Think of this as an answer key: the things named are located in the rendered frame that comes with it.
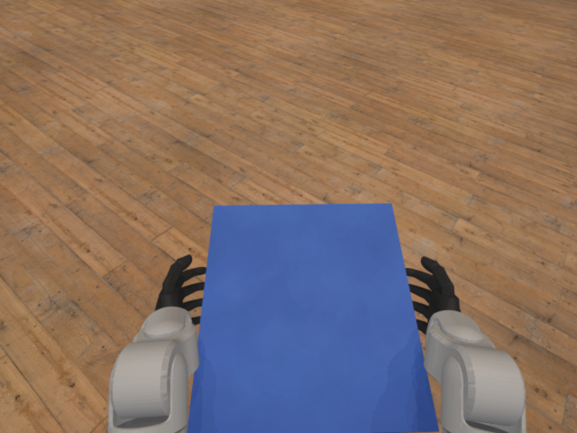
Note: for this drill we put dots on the carton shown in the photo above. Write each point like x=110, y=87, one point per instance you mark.
x=307, y=325

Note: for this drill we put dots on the robot left forearm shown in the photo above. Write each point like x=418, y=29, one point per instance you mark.
x=148, y=387

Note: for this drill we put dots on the right robot hand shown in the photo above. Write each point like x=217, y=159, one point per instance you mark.
x=440, y=296

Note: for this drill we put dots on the robot right forearm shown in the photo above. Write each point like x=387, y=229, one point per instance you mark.
x=482, y=388

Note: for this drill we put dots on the left robot hand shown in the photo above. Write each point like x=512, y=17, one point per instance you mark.
x=172, y=294

